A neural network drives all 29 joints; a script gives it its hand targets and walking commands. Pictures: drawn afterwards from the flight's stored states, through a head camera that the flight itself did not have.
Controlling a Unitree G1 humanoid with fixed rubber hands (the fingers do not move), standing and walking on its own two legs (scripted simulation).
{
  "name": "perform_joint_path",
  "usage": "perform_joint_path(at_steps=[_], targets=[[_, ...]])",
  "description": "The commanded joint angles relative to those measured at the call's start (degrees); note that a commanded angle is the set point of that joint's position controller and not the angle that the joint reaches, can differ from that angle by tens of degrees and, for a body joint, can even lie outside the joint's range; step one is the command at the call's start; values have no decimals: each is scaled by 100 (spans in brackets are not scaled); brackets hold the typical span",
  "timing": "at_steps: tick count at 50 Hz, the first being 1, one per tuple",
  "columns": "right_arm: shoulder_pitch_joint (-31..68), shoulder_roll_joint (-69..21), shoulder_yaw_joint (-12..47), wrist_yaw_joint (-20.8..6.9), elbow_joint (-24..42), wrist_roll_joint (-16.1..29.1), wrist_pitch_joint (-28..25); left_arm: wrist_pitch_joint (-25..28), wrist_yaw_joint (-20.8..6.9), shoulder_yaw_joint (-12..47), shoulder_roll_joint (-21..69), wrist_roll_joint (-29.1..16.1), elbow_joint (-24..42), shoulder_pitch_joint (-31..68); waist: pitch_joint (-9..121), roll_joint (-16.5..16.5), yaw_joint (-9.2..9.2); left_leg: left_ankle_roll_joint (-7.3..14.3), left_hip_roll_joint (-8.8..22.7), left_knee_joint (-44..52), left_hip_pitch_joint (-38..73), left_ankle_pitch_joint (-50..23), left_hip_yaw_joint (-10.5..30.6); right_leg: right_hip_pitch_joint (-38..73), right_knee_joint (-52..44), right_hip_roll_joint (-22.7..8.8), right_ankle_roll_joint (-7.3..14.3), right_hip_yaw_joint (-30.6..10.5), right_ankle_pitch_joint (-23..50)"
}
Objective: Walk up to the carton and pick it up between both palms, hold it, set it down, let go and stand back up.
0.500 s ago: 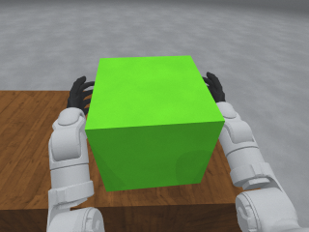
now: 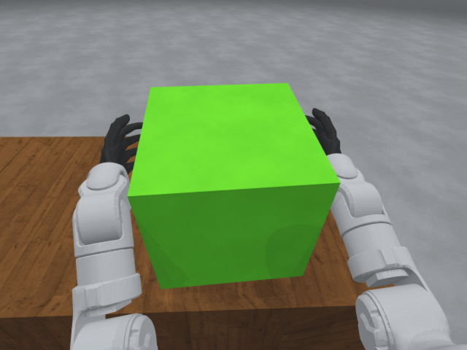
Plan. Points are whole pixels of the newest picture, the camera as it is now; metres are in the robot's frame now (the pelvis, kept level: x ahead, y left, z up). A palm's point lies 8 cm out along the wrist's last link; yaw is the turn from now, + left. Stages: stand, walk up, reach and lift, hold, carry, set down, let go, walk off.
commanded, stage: hold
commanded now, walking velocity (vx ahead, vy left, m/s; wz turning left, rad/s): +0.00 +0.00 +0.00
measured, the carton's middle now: (226, 181) +0.37 +0.00 +0.16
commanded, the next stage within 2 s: none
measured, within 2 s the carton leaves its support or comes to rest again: neither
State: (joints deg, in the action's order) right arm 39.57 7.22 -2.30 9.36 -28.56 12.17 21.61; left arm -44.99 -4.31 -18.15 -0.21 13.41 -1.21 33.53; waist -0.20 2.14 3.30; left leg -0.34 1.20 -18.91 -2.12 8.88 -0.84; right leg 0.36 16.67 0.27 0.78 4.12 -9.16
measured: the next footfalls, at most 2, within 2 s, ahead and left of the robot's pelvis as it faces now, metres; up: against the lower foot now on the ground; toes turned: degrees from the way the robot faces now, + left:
none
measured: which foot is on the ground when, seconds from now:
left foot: down 0.00-1.00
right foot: down 0.00-1.00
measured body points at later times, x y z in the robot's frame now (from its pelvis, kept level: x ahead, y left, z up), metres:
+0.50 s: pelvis +0.00 +0.00 +0.00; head -0.06 +0.02 +0.45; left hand +0.36 +0.18 +0.21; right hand +0.38 -0.16 +0.21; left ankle +0.03 +0.12 -0.75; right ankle +0.01 -0.11 -0.75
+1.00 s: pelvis +0.00 +0.00 +0.00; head -0.06 +0.02 +0.45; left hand +0.36 +0.18 +0.22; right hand +0.38 -0.16 +0.21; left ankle +0.03 +0.12 -0.75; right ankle +0.01 -0.11 -0.75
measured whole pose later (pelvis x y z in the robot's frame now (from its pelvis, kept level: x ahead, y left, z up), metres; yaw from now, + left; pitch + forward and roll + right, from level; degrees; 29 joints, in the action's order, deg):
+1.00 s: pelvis +0.00 +0.00 +0.00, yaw +0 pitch -7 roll +0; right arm 40.7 7.1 -2.9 9.1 -30.1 11.6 21.6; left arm -44.6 -4.2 -18.4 -0.6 13.4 -3.0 35.0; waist 0.6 2.2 3.3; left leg -0.3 1.2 -18.6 -2.8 8.5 -0.9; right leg -0.4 16.4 0.3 0.8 4.0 -8.8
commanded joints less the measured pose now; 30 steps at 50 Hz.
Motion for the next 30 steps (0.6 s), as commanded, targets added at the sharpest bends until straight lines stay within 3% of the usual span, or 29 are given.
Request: perform_joint_path(at_steps=[1,4,7,11,13,16,18,20,24,30], targets=[[4326,-3312,2105,-627,1796,526,-244,381,-609,2836,2513,-719,573,3636,2236,-202,-57,-6,-351,206,439,-1142,-154,380,-167,279,-280,-27,910],[4332,-3266,2116,-612,1803,579,-241,377,-574,2966,2559,-794,649,3661,2302,-327,40,-70,-348,126,564,-1366,-120,316,-164,302,-254,-15,1017],[4293,-3210,1999,-642,1579,510,-198,323,-610,2798,2484,-687,423,3625,2041,-275,-11,-27,-345,254,394,-1003,-152,247,-231,266,-248,-18,656],[4242,-3185,2024,-646,1598,566,-206,299,-602,2836,2545,-691,525,3542,2129,-320,22,-76,-328,179,496,-1301,-143,319,-188,301,-225,-8,870],[4273,-3159,1922,-636,1431,505,-171,274,-645,2713,2463,-619,326,3612,1834,-300,41,-53,-346,254,338,-1060,-174,246,-241,259,-253,-39,711],[4398,-3280,2082,-622,1764,576,-241,313,-639,2807,2514,-688,529,3598,2284,-252,-8,-28,-363,169,466,-1257,-161,413,-174,279,-280,-23,1014],[4378,-3305,2182,-580,1974,669,-255,363,-602,2975,2563,-797,758,3635,2531,-307,62,-91,-365,24,670,-1695,-119,505,-107,318,-295,-14,1408],[4302,-3230,2121,-561,1966,640,-236,370,-601,3019,2558,-812,737,3622,2344,-349,123,-121,-367,43,655,-1610,-92,382,-154,306,-287,-14,1286],[4233,-3239,1996,-609,1650,468,-197,357,-651,2750,2421,-679,471,3647,2014,-177,24,0,-359,275,360,-925,-151,278,-221,255,-288,-20,751],[4281,-3291,2146,-585,1883,597,-231,363,-609,2938,2534,-764,707,3619,2286,-303,28,-70,-355,115,572,-1402,-130,373,-145,293,-278,-14,1130]])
